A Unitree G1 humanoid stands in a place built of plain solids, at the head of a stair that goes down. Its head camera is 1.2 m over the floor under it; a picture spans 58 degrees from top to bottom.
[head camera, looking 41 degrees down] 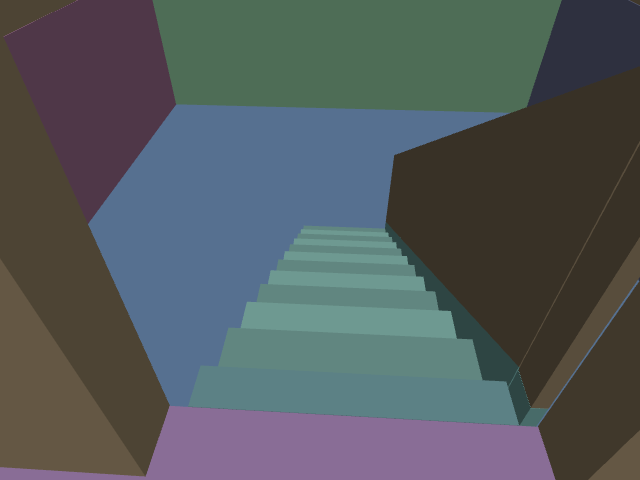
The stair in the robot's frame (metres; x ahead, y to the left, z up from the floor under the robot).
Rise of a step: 0.18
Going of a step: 0.29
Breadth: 0.96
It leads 3 degrees to the right of straight ahead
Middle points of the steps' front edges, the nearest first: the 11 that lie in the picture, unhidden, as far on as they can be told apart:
0.75 -0.10 0.00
1.04 -0.11 -0.18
1.33 -0.13 -0.37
1.62 -0.15 -0.55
1.91 -0.17 -0.73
2.20 -0.18 -0.92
2.49 -0.20 -1.10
2.78 -0.22 -1.28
3.06 -0.23 -1.47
3.35 -0.25 -1.65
3.64 -0.27 -1.83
